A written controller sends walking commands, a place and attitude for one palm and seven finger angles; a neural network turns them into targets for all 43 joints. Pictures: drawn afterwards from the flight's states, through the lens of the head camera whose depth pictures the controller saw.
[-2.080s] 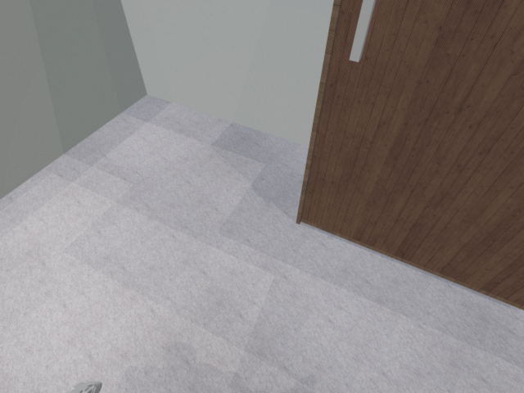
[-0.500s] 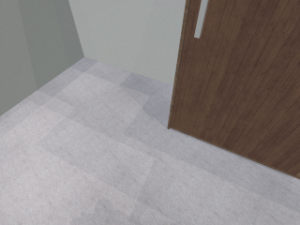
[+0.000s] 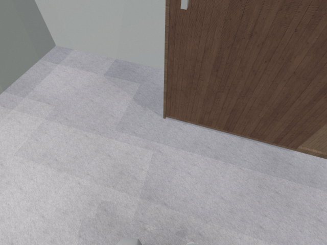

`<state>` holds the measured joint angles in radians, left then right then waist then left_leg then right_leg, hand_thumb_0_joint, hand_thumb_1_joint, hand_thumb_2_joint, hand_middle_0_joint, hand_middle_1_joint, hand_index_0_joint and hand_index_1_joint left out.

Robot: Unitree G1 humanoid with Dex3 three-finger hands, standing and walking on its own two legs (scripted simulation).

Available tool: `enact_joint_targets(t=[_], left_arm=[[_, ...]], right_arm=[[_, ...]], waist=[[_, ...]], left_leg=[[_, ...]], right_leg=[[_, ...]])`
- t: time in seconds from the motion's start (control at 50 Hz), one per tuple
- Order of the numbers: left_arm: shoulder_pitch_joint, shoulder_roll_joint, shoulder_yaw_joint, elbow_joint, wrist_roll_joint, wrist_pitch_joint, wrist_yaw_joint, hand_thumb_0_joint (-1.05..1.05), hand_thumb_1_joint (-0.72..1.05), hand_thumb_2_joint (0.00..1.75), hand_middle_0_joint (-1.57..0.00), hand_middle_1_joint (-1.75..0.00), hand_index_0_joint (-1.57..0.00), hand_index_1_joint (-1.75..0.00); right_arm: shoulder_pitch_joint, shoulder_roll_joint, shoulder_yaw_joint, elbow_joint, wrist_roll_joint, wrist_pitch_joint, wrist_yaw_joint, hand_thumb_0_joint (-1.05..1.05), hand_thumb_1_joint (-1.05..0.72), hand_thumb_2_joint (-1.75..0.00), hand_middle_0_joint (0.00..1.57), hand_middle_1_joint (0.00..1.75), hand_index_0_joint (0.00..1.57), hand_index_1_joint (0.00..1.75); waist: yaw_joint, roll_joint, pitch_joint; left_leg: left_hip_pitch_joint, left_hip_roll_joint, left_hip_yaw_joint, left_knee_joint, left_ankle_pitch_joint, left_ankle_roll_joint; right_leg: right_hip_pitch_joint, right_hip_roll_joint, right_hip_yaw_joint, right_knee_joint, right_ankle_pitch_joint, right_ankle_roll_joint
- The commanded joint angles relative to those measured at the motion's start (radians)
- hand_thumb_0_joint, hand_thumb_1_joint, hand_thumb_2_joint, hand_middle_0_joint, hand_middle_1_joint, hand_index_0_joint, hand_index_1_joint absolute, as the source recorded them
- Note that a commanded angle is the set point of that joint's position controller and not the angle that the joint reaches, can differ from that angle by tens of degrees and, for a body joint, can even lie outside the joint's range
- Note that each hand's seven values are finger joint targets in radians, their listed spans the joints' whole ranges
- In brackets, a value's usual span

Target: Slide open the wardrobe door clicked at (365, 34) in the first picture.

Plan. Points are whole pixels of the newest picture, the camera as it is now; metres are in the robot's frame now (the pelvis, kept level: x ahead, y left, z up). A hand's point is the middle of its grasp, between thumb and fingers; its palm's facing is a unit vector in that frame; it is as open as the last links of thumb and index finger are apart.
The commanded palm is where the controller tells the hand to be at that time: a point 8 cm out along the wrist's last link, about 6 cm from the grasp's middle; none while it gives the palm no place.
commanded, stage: turn to face it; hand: left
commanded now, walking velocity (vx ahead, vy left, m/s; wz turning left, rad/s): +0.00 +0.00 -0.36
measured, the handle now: out of the picture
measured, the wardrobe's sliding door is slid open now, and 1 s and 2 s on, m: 0.00 0.00 0.00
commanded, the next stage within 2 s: take the last steps up to it in 0.24 s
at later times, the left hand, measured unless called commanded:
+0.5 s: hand out of the picture +0.10 +0.18 -0.16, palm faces -0.19 -0.95 -0.24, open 7.4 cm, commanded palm none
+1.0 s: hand (98, 220) +0.19 +0.21 -0.17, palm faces -0.21 -0.96 -0.16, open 7.4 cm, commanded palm none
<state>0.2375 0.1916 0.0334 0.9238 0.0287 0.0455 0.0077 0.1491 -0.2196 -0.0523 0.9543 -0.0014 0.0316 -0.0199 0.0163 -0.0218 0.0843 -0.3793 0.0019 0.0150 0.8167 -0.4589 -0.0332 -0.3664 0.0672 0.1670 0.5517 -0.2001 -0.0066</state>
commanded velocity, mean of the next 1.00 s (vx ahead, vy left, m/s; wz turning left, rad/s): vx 0.20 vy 0.02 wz -0.10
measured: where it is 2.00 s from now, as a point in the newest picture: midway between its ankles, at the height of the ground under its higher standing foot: (177, 190)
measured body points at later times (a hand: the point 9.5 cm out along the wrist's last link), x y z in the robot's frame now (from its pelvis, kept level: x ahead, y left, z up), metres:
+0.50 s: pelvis -0.01 +0.00 +0.00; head +0.01 -0.01 +0.45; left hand +0.11 +0.23 -0.14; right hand -0.05 -0.24 -0.16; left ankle -0.02 +0.13 -0.70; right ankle -0.06 -0.10 -0.73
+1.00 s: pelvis +0.14 +0.04 +0.01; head +0.15 +0.05 +0.46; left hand +0.20 +0.26 -0.15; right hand +0.05 -0.16 -0.14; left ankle +0.13 +0.12 -0.73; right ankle +0.10 -0.09 -0.65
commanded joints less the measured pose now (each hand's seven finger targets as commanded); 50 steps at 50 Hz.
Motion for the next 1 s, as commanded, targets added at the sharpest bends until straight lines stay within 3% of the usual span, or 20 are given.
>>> enact_joint_targets(t=[0.0, 0.02, 0.06, 0.08, 0.16, 0.28, 0.34, 0.36, 0.38, 0.4, 0.44, 0.5, 0.62, 0.72, 0.74, 0.76, 0.78, 0.84, 0.9, 0.98], left_arm=[[-0.035, 0.226, 0.074, -0.088, -0.002, -0.009, 0.016, 0.0, 0.9, 0.9, -0.2, -0.3, -0.2, -0.3], [-0.044, 0.199, 0.068, -0.1, -0.007, -0.006, 0.015, 0.0, 0.9, 0.9, -0.2, -0.3, -0.2, -0.3], [-0.059, 0.116, 0.055, -0.137, -0.013, -0.002, -0.003, 0.0, 0.9, 0.9, -0.2, -0.3, -0.2, -0.3], [-0.058, 0.145, 0.068, -0.128, -0.003, 0.0, -0.003, 0.0, 0.9, 0.9, -0.2, -0.3, -0.2, -0.3], [0.013, 0.113, 0.067, -0.066, -0.001, 0.009, -0.021, 0.0, 0.9, 0.9, -0.2, -0.3, -0.2, -0.3], [-0.073, 0.072, 0.037, -0.084, -0.008, -0.004, -0.02, 0.0, 0.9, 0.9, -0.2, -0.3, -0.2, -0.3], [0.017, 0.082, 0.037, -0.042, -0.011, -0.022, -0.015, 0.0, 0.9, 0.9, -0.2, -0.3, -0.2, -0.3], [0.066, 0.121, 0.044, -0.02, -0.006, -0.034, -0.012, 0.0, 0.9, 0.9, -0.2, -0.3, -0.2, -0.3], [0.115, 0.214, 0.06, 0.0, 0.004, -0.05, -0.001, 0.0, 0.9, 0.9, -0.2, -0.3, -0.2, -0.3], [0.15, 0.251, 0.06, 0.007, -0.006, -0.047, 0.004, 0.0, 0.9, 0.9, -0.2, -0.3, -0.2, -0.3], [0.131, 0.203, 0.061, 0.022, -0.004, -0.06, 0.012, 0.0, 0.9, 0.9, -0.2, -0.3, -0.2, -0.3], [0.09, 0.146, 0.044, 0.032, -0.004, -0.082, 0.01, 0.0, 0.9, 0.9, -0.2, -0.3, -0.2, -0.3], [0.13, 0.156, 0.047, 0.085, 0.003, -0.097, 0.009, 0.0, 0.9, 0.9, -0.2, -0.3, -0.2, -0.3], [0.117, 0.127, 0.05, 0.113, -0.003, -0.086, 0.004, 0.0, 0.9, 0.9, -0.2, -0.3, -0.2, -0.3], [0.132, 0.077, 0.041, 0.106, -0.008, -0.082, -0.003, 0.0, 0.9, 0.9, -0.2, -0.3, -0.2, -0.3], [0.128, 0.016, 0.031, 0.075, -0.014, -0.081, -0.008, 0.0, 0.9, 0.9, -0.2, -0.3, -0.2, -0.3], [0.056, 0.054, 0.031, 0.058, -0.004, -0.078, -0.001, 0.0, 0.9, 0.9, -0.2, -0.3, -0.2, -0.3], [0.015, 0.033, 0.033, 0.079, 0.005, -0.086, -0.023, 0.0, 0.9, 0.9, -0.2, -0.3, -0.2, -0.3], [0.09, 0.0, 0.031, 0.112, 0.005, -0.067, -0.025, 0.0, 0.9, 0.9, -0.2, -0.3, -0.2, -0.3], [0.023, -0.008, 0.032, 0.084, 0.005, -0.055, -0.024, 0.0, 0.9, 0.9, -0.2, -0.3, -0.2, -0.3]], right_arm=[[0.119, -0.067, -0.022, -0.05, 0.006, -0.033, -0.019, 0.0, -0.9, -0.9, 0.2, 0.3, 0.2, 0.3], [0.149, -0.089, -0.024, -0.043, 0.005, -0.041, -0.023, 0.0, -0.9, -0.9, 0.2, 0.3, 0.2, 0.3], [0.142, -0.217, -0.047, -0.076, -0.017, -0.047, -0.024, 0.0, -0.9, -0.9, 0.2, 0.3, 0.2, 0.3], [0.086, -0.208, -0.043, -0.092, -0.02, -0.046, -0.024, 0.0, -0.9, -0.9, 0.2, 0.3, 0.2, 0.3], [-0.005, -0.138, -0.024, -0.102, -0.027, -0.049, -0.023, 0.0, -0.9, -0.9, 0.2, 0.3, 0.2, 0.3], [0.162, -0.164, -0.035, -0.028, -0.03, -0.04, -0.02, 0.0, -0.9, -0.9, 0.2, 0.3, 0.2, 0.3], [0.157, -0.174, -0.035, -0.011, -0.024, -0.034, -0.014, 0.0, -0.9, -0.9, 0.2, 0.3, 0.2, 0.3], [0.166, -0.146, -0.029, -0.009, -0.017, -0.034, -0.007, 0.0, -0.9, -0.9, 0.2, 0.3, 0.2, 0.3], [0.16, -0.07, -0.01, -0.032, -0.009, -0.036, -0.001, 0.0, -0.9, -0.9, 0.2, 0.3, 0.2, 0.3], [0.077, -0.07, -0.005, -0.066, -0.019, -0.03, 0.004, 0.0, -0.9, -0.9, 0.2, 0.3, 0.2, 0.3], [0.034, -0.087, -0.01, -0.055, -0.027, -0.034, 0.012, 0.0, -0.9, -0.9, 0.2, 0.3, 0.2, 0.3], [0.09, -0.056, -0.011, 0.001, -0.031, -0.043, 0.03, 0.0, -0.9, -0.9, 0.2, 0.3, 0.2, 0.3], [0.065, -0.021, -0.011, -0.01, -0.021, -0.051, 0.045, 0.0, -0.9, -0.9, 0.2, 0.3, 0.2, 0.3], [0.246, -0.041, -0.013, 0.055, -0.019, -0.078, 0.031, 0.0, -0.9, -0.9, 0.2, 0.3, 0.2, 0.3], [0.355, -0.109, -0.029, 0.086, -0.029, -0.086, 0.018, 0.0, -0.9, -0.9, 0.2, 0.3, 0.2, 0.3], [0.464, -0.207, -0.05, 0.109, -0.039, -0.085, 0.009, 0.0, -0.9, -0.9, 0.2, 0.3, 0.2, 0.3], [0.478, -0.176, -0.039, 0.128, -0.033, -0.08, -0.001, 0.0, -0.9, -0.9, 0.2, 0.3, 0.2, 0.3], [0.312, -0.058, -0.005, 0.094, -0.026, -0.101, -0.008, 0.0, -0.9, -0.9, 0.2, 0.3, 0.2, 0.3], [0.287, -0.025, 0.004, 0.112, -0.017, -0.118, -0.014, 0.0, -0.9, -0.9, 0.2, 0.3, 0.2, 0.3], [0.332, -0.011, 0.001, 0.144, -0.015, -0.119, -0.014, 0.0, -0.9, -0.9, 0.2, 0.3, 0.2, 0.3]], waist=[[-0.051, -0.14, -0.175], [-0.061, -0.092, -0.171], [-0.066, 0.294, -0.093], [-0.047, 0.246, -0.083], [0.012, 0.173, -0.052], [-0.06, 0.205, -0.086], [-0.017, 0.175, -0.14], [0.001, 0.087, -0.167], [0.017, -0.191, -0.166], [0.06, -0.214, -0.112], [0.053, -0.237, -0.032], [0.003, -0.081, -0.031], [0.009, -0.119, 0.025], [-0.071, -0.002, -0.017], [-0.108, 0.177, -0.065], [-0.127, 0.409, -0.102], [-0.143, 0.37, -0.077], [-0.068, 0.092, 0.024], [-0.018, 0.122, -0.003], [-0.022, 0.097, 0.023]], left_leg=[[0.198, -0.011, 0.005, -0.285, 0.145, 0.009], [0.304, 0.02, -0.017, -0.375, 0.163, 0.022], [0.292, 0.388, -0.413, -0.608, 0.1, 0.167], [0.159, 0.437, -0.42, -0.62, 0.122, 0.212], [0.103, 0.257, -0.116, -0.53, 0.298, 0.179], [0.278, 0.298, -0.081, -0.427, 0.658, 0.192], [0.244, 0.272, -0.03, -0.321, 0.613, 0.133], [0.135, 0.229, 0.017, -0.232, 0.408, 0.081], [-0.121, 0.11, 0.129, -0.032, 0.028, 0.013], [-0.214, 0.079, 0.07, 0.089, -0.164, 0.0], [-0.298, 0.096, 0.003, 0.204, -0.041, 0.013], [-0.205, 0.106, 0.042, 0.168, 0.088, 0.0], [-0.122, 0.103, 0.07, -0.04, 0.127, 0.001], [0.271, 0.052, 0.122, -0.317, 0.209, 0.016], [0.416, 0.176, -0.066, -0.415, 0.083, 0.066], [0.471, 0.411, -0.386, -0.58, -0.032, 0.156], [0.394, 0.432, -0.486, -0.674, -0.145, 0.172], [0.244, 0.359, -0.272, -0.665, 0.022, 0.182], [0.227, 0.285, -0.086, -0.658, 0.26, 0.161], [0.277, 0.28, -0.03, -0.667, 0.372, 0.188]], right_leg=[[0.031, -0.199, 0.269, -0.142, 0.15, -0.114], [-0.065, -0.15, 0.237, -0.103, 0.059, -0.078], [-0.285, 0.044, -0.049, 0.274, -0.288, 0.022], [-0.231, -0.017, -0.056, 0.454, -0.297, 0.042], [-0.17, -0.059, -0.126, 0.585, -0.2, 0.054], [-0.051, -0.071, -0.224, 0.204, -0.261, 0.045], [0.153, -0.061, -0.247, -0.082, -0.069, 0.025], [0.309, -0.113, -0.183, -0.192, 0.001, 0.008], [0.462, -0.349, 0.127, -0.269, 0.062, -0.073], [0.378, -0.454, 0.229, -0.305, -0.004, -0.169], [0.337, -0.397, 0.244, -0.352, -0.174, -0.203], [0.272, -0.324, 0.062, -0.321, -0.061, -0.172], [0.195, -0.339, 0.023, -0.355, -0.123, -0.164], [0.034, -0.241, -0.09, -0.146, -0.14, -0.093], [-0.079, -0.152, -0.162, 0.097, -0.155, -0.056], [-0.225, -0.046, -0.289, 0.405, -0.373, -0.012], [-0.269, -0.066, -0.196, 0.595, -0.371, -0.026], [-0.297, -0.18, -0.166, 0.672, -0.152, -0.019], [-0.22, -0.186, -0.199, 0.585, -0.07, 0.01], [-0.262, -0.202, -0.225, 0.443, -0.018, 0.036]])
